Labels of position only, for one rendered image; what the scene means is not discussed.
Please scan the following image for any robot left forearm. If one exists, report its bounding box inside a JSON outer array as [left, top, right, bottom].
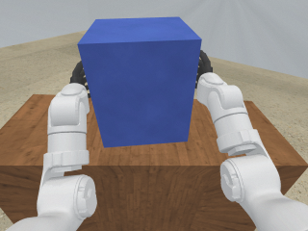
[[37, 83, 90, 213]]

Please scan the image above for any robot left hand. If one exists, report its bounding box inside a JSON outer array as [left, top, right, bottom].
[[69, 61, 90, 98]]

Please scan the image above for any pedestal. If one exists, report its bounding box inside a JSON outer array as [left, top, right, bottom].
[[0, 94, 308, 231]]

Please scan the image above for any robot right upper arm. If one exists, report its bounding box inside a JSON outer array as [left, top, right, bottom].
[[219, 153, 308, 231]]

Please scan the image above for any robot right forearm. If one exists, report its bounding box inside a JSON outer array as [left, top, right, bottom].
[[196, 72, 281, 190]]

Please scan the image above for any robot right hand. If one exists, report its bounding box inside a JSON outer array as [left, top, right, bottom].
[[195, 50, 213, 89]]

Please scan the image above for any carton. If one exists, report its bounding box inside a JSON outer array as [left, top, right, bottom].
[[77, 16, 202, 148]]

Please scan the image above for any robot left upper arm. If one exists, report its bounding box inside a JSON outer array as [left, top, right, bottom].
[[6, 174, 97, 231]]

